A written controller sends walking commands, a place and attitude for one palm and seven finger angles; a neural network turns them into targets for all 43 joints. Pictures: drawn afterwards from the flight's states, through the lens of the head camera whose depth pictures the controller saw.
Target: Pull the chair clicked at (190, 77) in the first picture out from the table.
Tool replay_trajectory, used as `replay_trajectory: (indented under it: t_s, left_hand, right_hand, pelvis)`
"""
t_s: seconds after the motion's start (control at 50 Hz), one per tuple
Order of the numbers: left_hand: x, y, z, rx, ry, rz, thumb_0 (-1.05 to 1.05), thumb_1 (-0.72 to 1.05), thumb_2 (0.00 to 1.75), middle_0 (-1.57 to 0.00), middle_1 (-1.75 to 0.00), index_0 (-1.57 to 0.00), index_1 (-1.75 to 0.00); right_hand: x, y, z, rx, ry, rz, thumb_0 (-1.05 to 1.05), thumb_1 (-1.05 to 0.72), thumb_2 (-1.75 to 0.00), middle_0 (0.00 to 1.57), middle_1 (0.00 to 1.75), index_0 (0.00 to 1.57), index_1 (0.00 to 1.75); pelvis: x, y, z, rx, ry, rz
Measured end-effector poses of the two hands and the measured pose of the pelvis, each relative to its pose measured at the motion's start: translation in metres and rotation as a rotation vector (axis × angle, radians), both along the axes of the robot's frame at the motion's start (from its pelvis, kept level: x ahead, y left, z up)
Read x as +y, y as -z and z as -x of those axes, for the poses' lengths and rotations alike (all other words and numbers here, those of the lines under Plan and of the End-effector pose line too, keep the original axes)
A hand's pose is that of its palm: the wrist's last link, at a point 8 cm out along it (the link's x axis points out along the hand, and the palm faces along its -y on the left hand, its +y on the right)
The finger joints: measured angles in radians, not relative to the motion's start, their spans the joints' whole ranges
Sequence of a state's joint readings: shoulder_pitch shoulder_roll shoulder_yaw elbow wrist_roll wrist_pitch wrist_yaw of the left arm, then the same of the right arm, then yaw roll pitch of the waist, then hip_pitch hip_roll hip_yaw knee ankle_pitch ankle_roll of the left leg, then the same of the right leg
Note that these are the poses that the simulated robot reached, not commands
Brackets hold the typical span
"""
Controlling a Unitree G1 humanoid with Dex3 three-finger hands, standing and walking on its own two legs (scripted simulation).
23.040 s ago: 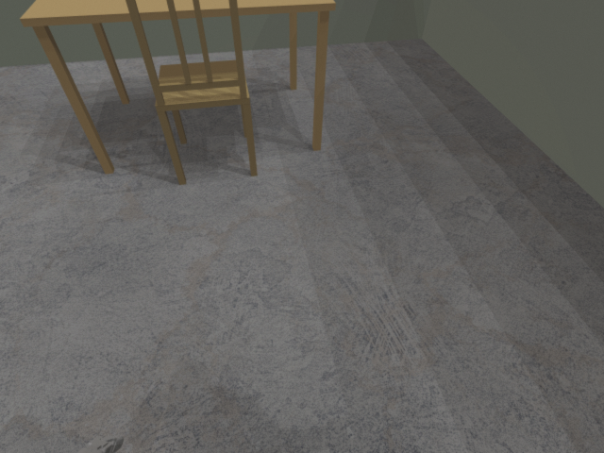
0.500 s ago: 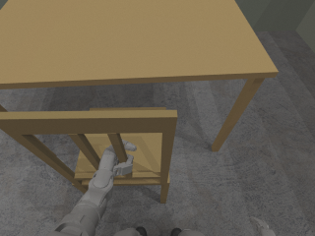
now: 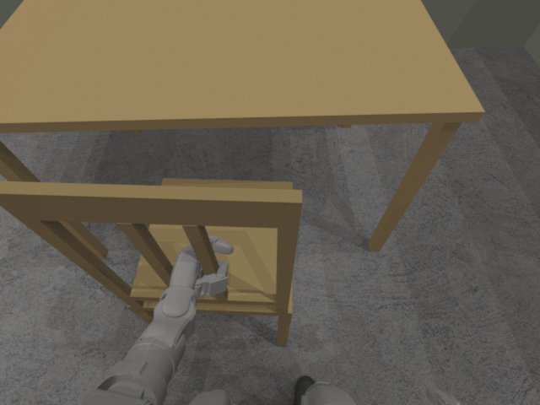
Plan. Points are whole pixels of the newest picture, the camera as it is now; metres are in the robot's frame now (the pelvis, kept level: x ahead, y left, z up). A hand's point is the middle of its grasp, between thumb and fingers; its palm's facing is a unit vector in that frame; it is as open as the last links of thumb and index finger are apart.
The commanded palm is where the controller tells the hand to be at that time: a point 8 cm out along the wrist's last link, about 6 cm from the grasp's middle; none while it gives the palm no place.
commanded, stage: step backward, pulling the chair out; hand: left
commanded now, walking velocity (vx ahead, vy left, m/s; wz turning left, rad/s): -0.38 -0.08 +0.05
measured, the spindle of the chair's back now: (161, 265) +0.35 +0.20 -0.08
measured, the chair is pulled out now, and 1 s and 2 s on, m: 0.18 0.28 0.54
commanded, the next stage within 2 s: stop walking, hand still on the chair in 1.88 s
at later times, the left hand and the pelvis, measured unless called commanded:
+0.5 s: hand (203, 304) +0.27 +0.11 -0.08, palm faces -0.17 -0.97 -0.14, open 5.3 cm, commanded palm +0.26 +0.16 -0.07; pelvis -0.06 +0.04 -0.01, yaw +0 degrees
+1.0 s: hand (201, 346) +0.21 +0.11 -0.07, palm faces -0.12 -0.98 -0.15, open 5.3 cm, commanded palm +0.19 +0.16 -0.07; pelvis -0.13 +0.02 +0.00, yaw +0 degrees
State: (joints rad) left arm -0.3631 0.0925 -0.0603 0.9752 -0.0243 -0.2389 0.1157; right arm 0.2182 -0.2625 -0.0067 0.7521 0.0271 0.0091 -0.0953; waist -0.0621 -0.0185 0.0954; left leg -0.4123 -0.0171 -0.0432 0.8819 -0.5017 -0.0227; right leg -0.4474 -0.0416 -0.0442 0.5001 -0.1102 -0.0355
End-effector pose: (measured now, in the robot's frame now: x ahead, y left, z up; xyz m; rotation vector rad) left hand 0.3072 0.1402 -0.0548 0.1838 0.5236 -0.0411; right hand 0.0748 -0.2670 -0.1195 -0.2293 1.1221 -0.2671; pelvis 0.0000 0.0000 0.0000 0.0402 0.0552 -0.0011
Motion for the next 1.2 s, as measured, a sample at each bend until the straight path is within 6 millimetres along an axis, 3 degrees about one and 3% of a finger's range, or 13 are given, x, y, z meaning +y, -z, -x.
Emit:
replay_trajectory:
  t_s: [0.1, 0.18, 0.26, 0.36, 0.46, 0.54, 0.66, 0.76, 0.9, 1.04, 1.2]
  left_hand:
    - [0.004, 0.001, 0.001, -0.007, 0.053, 0.020, 0.08, 0.69, 0.81, -0.30, -1.27, -0.50, -1.45]
    - [0.010, 0.003, 0.006, -0.034, 0.107, 0.041, 0.06, 0.70, 0.80, -0.28, -1.30, -0.50, -1.45]
    - [0.017, 0.003, 0.017, -0.034, 0.130, 0.040, 0.06, 0.70, 0.79, -0.29, -1.30, -0.50, -1.45]
    - [0.023, 0.003, 0.029, -0.043, 0.111, 0.024, 0.06, 0.69, 0.81, -0.32, -1.28, -0.50, -1.45]
    - [0.026, 0.003, 0.037, -0.051, 0.103, 0.026, 0.06, 0.69, 0.83, -0.33, -1.28, -0.50, -1.45]
    - [0.030, 0.003, 0.048, -0.039, 0.087, 0.031, 0.06, 0.70, 0.83, -0.32, -1.28, -0.50, -1.45]
    - [0.033, 0.002, 0.064, -0.045, 0.058, 0.012, 0.07, 0.68, 0.82, -0.35, -1.27, -0.50, -1.45]
    - [0.028, 0.001, 0.072, -0.039, 0.034, -0.006, 0.07, 0.67, 0.81, -0.37, -1.25, -0.50, -1.45]
    - [0.022, 0.001, 0.086, -0.032, 0.029, 0.004, 0.07, 0.69, 0.80, -0.35, -1.26, -0.50, -1.45]
    - [0.024, 0.001, 0.119, -0.049, 0.046, 0.026, 0.07, 0.71, 0.79, -0.32, -1.30, -0.50, -1.45]
    - [0.023, 0.000, 0.169, -0.044, 0.012, 0.006, 0.07, 0.68, 0.80, -0.37, -1.25, -0.50, -1.45]
  right_hand:
    - [0.003, -0.004, 0.003, -0.004, -0.015, 0.065, 0.01, -0.91, -0.90, 0.20, 0.30, 0.20, 0.30]
    - [0.025, -0.005, 0.010, -0.008, 0.007, 0.068, 0.01, -0.91, -0.90, 0.19, 0.30, 0.20, 0.30]
    - [0.054, -0.002, 0.017, -0.030, 0.009, -0.001, 0.01, -0.91, -0.90, 0.19, 0.30, 0.20, 0.30]
    - [0.079, 0.016, 0.026, -0.007, 0.002, -0.102, 0.00, -0.91, -0.90, 0.20, 0.30, 0.20, 0.30]
    - [0.072, 0.018, 0.036, -0.005, -0.011, -0.052, 0.00, -0.92, -0.90, 0.20, 0.30, 0.20, 0.30]
    - [0.062, 0.006, 0.050, -0.016, 0.009, -0.003, 0.00, -0.92, -0.90, 0.20, 0.30, 0.20, 0.30]
    - [0.046, 0.010, 0.067, 0.044, -0.011, -0.031, 0.00, -0.91, -0.90, 0.20, 0.30, 0.20, 0.30]
    - [0.030, 0.011, 0.080, 0.071, -0.005, -0.040, 0.01, -0.91, -0.90, 0.20, 0.30, 0.20, 0.30]
    - [0.010, 0.000, 0.087, 0.006, 0.005, 0.036, 0.01, -0.91, -0.90, 0.20, 0.30, 0.20, 0.30]
    - [0.024, -0.014, 0.101, -0.059, -0.004, 0.039, 0.01, -0.91, -0.90, 0.20, 0.30, 0.20, 0.30]
    - [0.040, 0.010, 0.131, -0.041, -0.039, -0.090, 0.00, -0.91, -0.90, 0.20, 0.30, 0.20, 0.30]
  pelvis:
    - [0.023, 0.004, 0.012, 0.035, -0.030, 0.015]
    - [0.038, 0.007, 0.027, 0.017, -0.018, 0.007]
    - [0.041, 0.007, 0.028, -0.014, 0.001, 0.029]
    - [0.035, 0.011, 0.029, -0.037, 0.003, 0.064]
    - [0.041, 0.015, 0.051, -0.026, -0.019, 0.059]
    - [0.042, 0.010, 0.059, -0.023, 0.004, 0.036]
    - [0.025, 0.006, 0.064, -0.001, -0.007, 0.064]
    - [0.010, -0.001, 0.083, -0.011, -0.011, 0.067]
    - [0.018, 0.001, 0.110, 0.008, -0.012, 0.048]
    - [0.021, 0.002, 0.138, -0.016, 0.011, 0.035]
    - [0.002, 0.004, 0.165, -0.036, 0.022, 0.072]
